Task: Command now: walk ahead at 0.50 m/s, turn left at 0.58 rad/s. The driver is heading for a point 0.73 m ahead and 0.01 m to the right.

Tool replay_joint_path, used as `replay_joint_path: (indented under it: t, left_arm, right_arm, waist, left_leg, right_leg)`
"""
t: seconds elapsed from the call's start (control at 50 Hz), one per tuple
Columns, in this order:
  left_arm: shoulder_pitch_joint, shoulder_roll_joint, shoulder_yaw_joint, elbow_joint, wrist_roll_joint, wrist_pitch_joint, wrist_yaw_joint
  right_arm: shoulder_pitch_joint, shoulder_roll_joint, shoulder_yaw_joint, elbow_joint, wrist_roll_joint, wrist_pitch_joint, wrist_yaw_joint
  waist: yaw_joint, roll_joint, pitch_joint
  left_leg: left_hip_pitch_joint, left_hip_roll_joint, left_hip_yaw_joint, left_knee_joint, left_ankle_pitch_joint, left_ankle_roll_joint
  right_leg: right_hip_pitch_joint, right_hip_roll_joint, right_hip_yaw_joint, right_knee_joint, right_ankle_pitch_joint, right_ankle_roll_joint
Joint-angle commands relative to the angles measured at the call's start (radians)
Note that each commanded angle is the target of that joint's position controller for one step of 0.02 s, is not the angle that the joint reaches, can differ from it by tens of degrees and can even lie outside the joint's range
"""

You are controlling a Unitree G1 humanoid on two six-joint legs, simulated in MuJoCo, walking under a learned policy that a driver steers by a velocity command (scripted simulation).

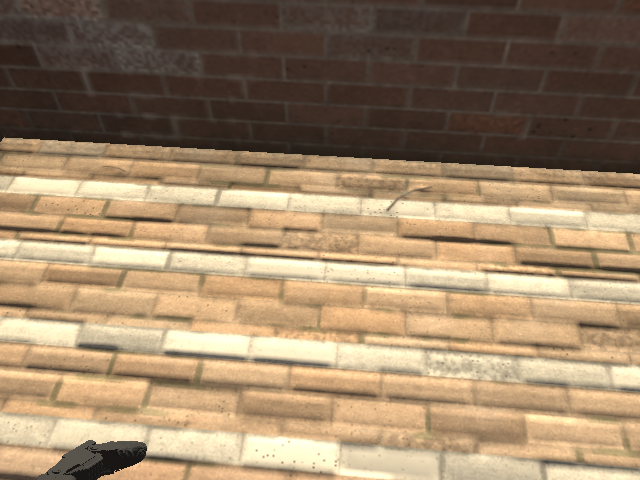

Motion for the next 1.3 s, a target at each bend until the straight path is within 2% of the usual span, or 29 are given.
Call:
replay_joint_path:
  t: [0.02,0.06,0.12,0.2,0.28,0.38,0.42,0.46,0.48,0.5,0.52,0.54,0.56,0.6,0.7,0.8,0.88,0.96,0.98,1.0,1.02,1.04,1.06,1.08,1.1,1.12,1.16,1.2,1.3]
  left_arm:
    - [0.255,0.152,0.058,-0.006,-0.01,0.008,0.007]
    - [0.178,0.111,0.041,-0.002,0.002,0.018,0.01]
    - [0.16,0.093,0.035,0.019,0.001,0.011,0.013]
    - [0.19,0.139,0.05,0.061,-0.001,0.005,0.012]
    - [0.208,0.162,0.051,0.095,-0.014,0.017,0.009]
    - [0.295,0.202,0.058,0.16,-0.039,0.043,0.009]
    - [0.286,0.225,0.061,0.173,-0.045,0.055,0.014]
    - [0.279,0.203,0.047,0.176,-0.04,0.061,0.023]
    - [0.292,0.127,0.019,0.138,-0.007,0.052,0.022]
    - [0.374,0.057,-0.008,0.134,-0.007,0.03,0.012]
    - [0.292,0.158,0.02,0.137,-0.042,0.019,0.003]
    - [0.218,0.171,0.024,0.111,-0.061,0.014,0.0]
    - [0.191,0.155,0.023,0.114,-0.05,0.015,0.006]
    - [0.231,0.134,0.028,0.135,-0.037,0.039,0.007]
    - [0.187,0.084,0.025,0.123,-0.035,0.078,0.016]
    - [0.049,0.054,0.011,0.08,-0.025,0.066,-0.011]
    - [-0.056,0.048,0.002,0.018,-0.025,0.065,-0.036]
    - [-0.007,0.094,0.025,-0.017,-0.027,0.072,-0.054]
    - [0.099,0.127,0.045,0.004,-0.022,0.073,-0.051]
    - [0.248,0.179,0.074,0.037,-0.017,0.072,-0.038]
    - [0.339,0.272,0.091,0.053,-0.009,0.078,-0.012]
    - [0.278,0.302,0.085,0.015,-0.001,0.071,-0.012]
    - [0.288,0.215,0.063,0.01,-0.003,0.074,-0.015]
    - [0.24,0.174,0.051,0.015,-0.007,0.07,-0.014]
    - [0.187,0.148,0.043,0.02,-0.016,0.067,-0.015]
    - [0.142,0.113,0.033,0.017,-0.019,0.066,-0.009]
    - [0.102,0.117,0.031,0.014,0.005,0.064,-0.007]
    - [0.082,0.136,0.034,0.032,0.006,0.057,-0.001]
    - [0.068,0.145,0.028,0.079,-0.001,0.079,0.025]
  right_arm:
    - [-0.003,-0.143,-0.018,-0.1,0.008,-0.02,0.0]
    - [-0.093,-0.127,-0.022,-0.122,-0.011,-0.015,0.002]
    - [-0.087,-0.072,-0.019,-0.134,0.004,-0.001,0.016]
    - [-0.155,-0.031,-0.004,-0.166,-0.007,0.003,0.02]
    - [-0.261,-0.005,0.014,-0.181,-0.01,-0.018,0.041]
    - [-0.384,-0.019,0.016,-0.227,-0.006,-0.03,0.063]
    - [-0.333,-0.053,0.0,-0.221,-0.013,-0.031,0.064]
    - [-0.064,-0.137,-0.046,-0.137,-0.019,-0.025,0.049]
    - [0.092,-0.226,-0.069,-0.111,-0.03,-0.016,0.03]
    - [0.082,-0.259,-0.062,-0.112,-0.025,-0.02,0.033]
    - [0.055,-0.164,-0.038,-0.113,-0.023,-0.027,0.037]
    - [-0.004,-0.133,-0.027,-0.109,-0.023,-0.034,0.038]
    - [-0.064,-0.105,-0.018,-0.105,-0.024,-0.039,0.039]
    - [-0.133,-0.056,-0.008,-0.101,-0.037,-0.055,0.044]
    - [-0.129,-0.069,-0.019,-0.044,-0.049,-0.089,0.03]
    - [-0.106,-0.1,-0.025,-0.007,-0.041,-0.086,0.012]
    - [-0.041,-0.122,-0.035,0.039,-0.024,-0.061,0.004]
    - [-0.061,-0.168,-0.048,0.042,-0.014,-0.024,-0.013]
    - [-0.07,-0.17,-0.046,0.04,-0.015,-0.013,-0.018]
    - [-0.08,-0.162,-0.039,0.036,-0.011,-0.011,-0.023]
    - [-0.04,-0.088,-0.012,0.009,-0.047,-0.026,-0.02]
    - [0.068,-0.013,0.021,-0.005,-0.046,-0.053,0.001]
    - [-0.008,-0.128,-0.006,0.025,-0.008,-0.073,0.015]
    - [-0.089,-0.123,-0.005,-0.002,0.017,-0.078,0.017]
    - [-0.121,-0.102,-0.001,0.002,0.003,-0.075,0.007]
    - [-0.137,-0.111,-0.009,0.008,-0.015,-0.064,-0.002]
    - [-0.084,-0.088,-0.01,0.023,-0.02,-0.03,-0.01]
    - [-0.052,-0.06,-0.003,0.03,-0.028,-0.012,-0.018]
    - [-0.17,-0.037,0.018,0.015,-0.038,-0.002,-0.023]
  waist:
    - [0.146,-0.182,-0.136]
    - [0.12,-0.103,-0.017]
    - [0.087,-0.151,0.007]
    - [0.092,-0.099,0.023]
    - [0.121,-0.084,0.046]
    - [0.139,-0.098,0.08]
    - [0.086,-0.126,0.037]
    - [-0.057,-0.106,-0.13]
    - [-0.093,0.057,-0.274]
    - [-0.022,0.23,-0.401]
    - [-0.058,0.118,-0.32]
    - [-0.042,0.099,-0.172]
    - [-0.007,0.039,-0.105]
    - [0.057,0.068,-0.049]
    - [0.073,0.033,0.027]
    - [0.025,0.014,0.07]
    - [-0.013,-0.001,0.103]
    - [0.049,0.059,0.022]
    - [0.11,0.061,-0.034]
    - [0.194,0.028,-0.111]
    - [0.184,-0.173,-0.228]
    - [0.094,-0.31,-0.417]
    - [0.169,-0.107,-0.444]
    - [0.156,-0.094,-0.294]
    - [0.119,-0.014,-0.17]
    - [0.094,-0.018,-0.117]
    - [0.042,-0.058,-0.099]
    - [0.017,-0.071,-0.1]
    - [0.054,-0.103,-0.123]
  left_leg:
    - [-0.613,0.086,0.036,0.469,0.023,-0.024]
    - [-0.57,0.145,0.072,0.422,0.147,-0.036]
    - [-0.5,0.188,0.104,0.354,0.203,-0.042]
    - [-0.54,0.199,0.108,0.203,0.307,-0.059]
    - [-0.47,0.176,0.163,-0.055,0.482,-0.045]
    - [-0.426,0.146,0.221,-0.223,0.429,-0.003]
    - [-0.307,0.103,0.256,-0.27,0.365,0.034]
    - [0.125,0.073,0.265,-0.313,0.448,0.089]
    - [0.472,0.301,-0.051,-0.289,0.452,0.175]
    - [0.611,0.484,-0.494,-0.436,0.317,0.307]
    - [0.546,0.462,-0.431,-0.474,0.247,0.268]
    - [0.403,0.426,-0.26,-0.495,0.31,0.229]
    - [0.273,0.38,-0.154,-0.522,0.377,0.2]
    - [0.107,0.331,-0.021,-0.597,0.459,0.177]
    - [0.042,0.326,0.156,-0.69,0.567,0.173]
    - [0.081,0.305,0.306,-0.718,0.585,0.126]
    - [0.24,0.353,0.35,-0.668,0.658,0.112]
    - [0.336,0.368,0.399,-0.447,1.176,0.07]
    - [0.308,0.348,0.407,-0.285,1.3,0.051]
    - [0.194,0.3,0.425,-0.059,1.225,0.008]
    - [-0.088,0.215,0.419,0.276,0.611,-0.044]
    - [-0.403,0.011,0.255,0.62,-0.145,-0.103]
    - [-0.426,0.084,0.099,0.64,-0.106,-0.084]
    - [-0.468,0.129,0.124,0.583,-0.055,-0.069]
    - [-0.466,0.17,0.15,0.489,-0.001,-0.07]
    - [-0.426,0.194,0.157,0.419,0.038,-0.073]
    - [-0.295,0.195,0.163,0.362,0.102,-0.088]
    - [-0.271,0.19,0.172,0.256,0.16,-0.11]
    - [-0.21,0.176,0.182,-0.056,0.36,-0.126]
  right_leg:
    - [0.654,-0.416,0.623,-0.241,-0.431,-0.192]
    - [0.458,-0.336,0.389,-0.27,-0.178,-0.159]
    - [0.356,-0.285,0.21,-0.333,-0.031,-0.153]
    - [0.362,-0.3,0.099,-0.376,0.118,-0.189]
    - [0.368,-0.264,-0.025,-0.385,0.19,-0.171]
    - [0.481,-0.318,-0.039,-0.349,0.272,-0.155]
    - [0.518,-0.321,-0.063,-0.246,0.527,-0.133]
    - [0.377,-0.25,-0.14,0.083,0.635,-0.075]
    - [0.069,-0.17,-0.168,0.44,0.247,-0.024]
    - [-0.179,-0.022,-0.025,0.696,-0.468,0.006]
    - [-0.28,-0.077,0.07,0.78,-0.451,-0.003]
    - [-0.318,-0.117,0.049,0.761,-0.362,-0.015]
    - [-0.285,-0.155,0.04,0.704,-0.276,-0.013]
    - [-0.177,-0.193,0.059,0.641,-0.171,-0.001]
    - [-0.237,-0.177,0.103,0.511,0.005,0.035]
    - [-0.213,-0.146,0.031,0.223,0.244,0.021]
    - [-0.27,-0.132,-0.013,0.111,0.185,-0.015]
    - [-0.133,-0.041,-0.118,0.097,-0.023,-0.084]
    - [0.009,0.004,-0.135,0.078,-0.041,-0.107]
    - [0.253,0.023,-0.102,-0.014,0.092,-0.143]
    - [0.577,-0.189,0.187,0.022,0.433,-0.211]
    - [0.846,-0.449,0.713,-0.083,0.548,-0.449]
    - [0.807,-0.417,0.589,-0.105,0.613,-0.403]
    - [0.689,-0.374,0.411,-0.094,0.666,-0.356]
    - [0.529,-0.321,0.308,-0.118,0.654,-0.304]
    - [0.417,-0.288,0.249,-0.151,0.623,-0.279]
    - [0.258,-0.255,0.181,-0.21,0.664,-0.273]
    - [0.214,-0.239,0.125,-0.233,0.705,-0.273]
    - [0.239,-0.204,0.054,-0.234,0.574,-0.224]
